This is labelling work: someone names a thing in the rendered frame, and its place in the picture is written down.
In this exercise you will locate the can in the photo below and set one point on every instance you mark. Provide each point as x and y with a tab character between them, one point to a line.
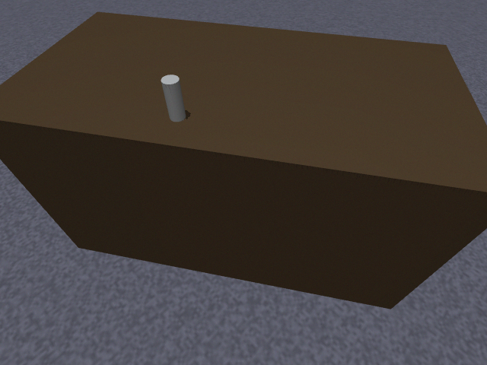
174	98

